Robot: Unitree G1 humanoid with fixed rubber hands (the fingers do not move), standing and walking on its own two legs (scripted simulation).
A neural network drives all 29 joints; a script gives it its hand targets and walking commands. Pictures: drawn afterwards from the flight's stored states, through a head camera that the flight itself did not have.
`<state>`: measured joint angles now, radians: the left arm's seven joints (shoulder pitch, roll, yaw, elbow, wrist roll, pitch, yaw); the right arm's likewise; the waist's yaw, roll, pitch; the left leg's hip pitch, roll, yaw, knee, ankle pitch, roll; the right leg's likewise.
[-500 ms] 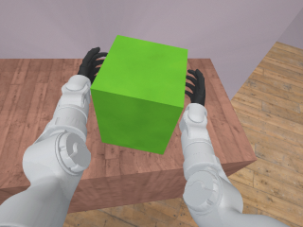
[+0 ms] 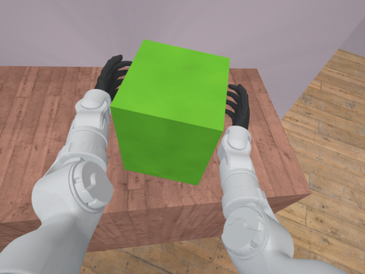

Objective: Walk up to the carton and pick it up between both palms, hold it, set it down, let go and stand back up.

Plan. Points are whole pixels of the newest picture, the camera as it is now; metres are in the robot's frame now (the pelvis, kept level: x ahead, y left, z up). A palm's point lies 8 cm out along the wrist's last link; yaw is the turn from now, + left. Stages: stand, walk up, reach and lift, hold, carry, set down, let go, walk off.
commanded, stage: set down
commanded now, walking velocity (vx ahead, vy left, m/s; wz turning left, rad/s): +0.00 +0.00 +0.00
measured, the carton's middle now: (172, 118) +0.47 -0.02 +0.03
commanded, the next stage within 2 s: none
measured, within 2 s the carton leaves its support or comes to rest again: neither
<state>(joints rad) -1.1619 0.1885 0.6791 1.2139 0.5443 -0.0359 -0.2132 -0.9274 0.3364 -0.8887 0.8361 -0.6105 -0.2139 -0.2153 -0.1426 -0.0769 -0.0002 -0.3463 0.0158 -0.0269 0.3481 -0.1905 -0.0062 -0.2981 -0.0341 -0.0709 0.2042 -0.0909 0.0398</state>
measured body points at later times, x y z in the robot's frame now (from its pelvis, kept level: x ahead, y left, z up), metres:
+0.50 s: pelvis +0.01 +0.01 +0.00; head +0.10 +0.04 +0.44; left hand +0.52 +0.13 +0.08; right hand +0.42 -0.16 +0.07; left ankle -0.02 +0.12 -0.75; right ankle -0.01 -0.14 -0.75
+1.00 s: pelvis +0.00 +0.03 -0.02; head +0.11 +0.09 +0.41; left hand +0.55 +0.14 +0.07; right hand +0.43 -0.19 +0.08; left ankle -0.02 +0.12 -0.75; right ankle -0.01 -0.14 -0.74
